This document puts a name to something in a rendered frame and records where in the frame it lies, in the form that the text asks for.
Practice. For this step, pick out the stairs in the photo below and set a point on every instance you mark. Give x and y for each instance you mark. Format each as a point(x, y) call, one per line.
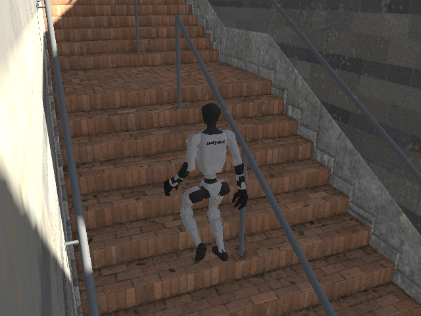
point(102, 33)
point(127, 144)

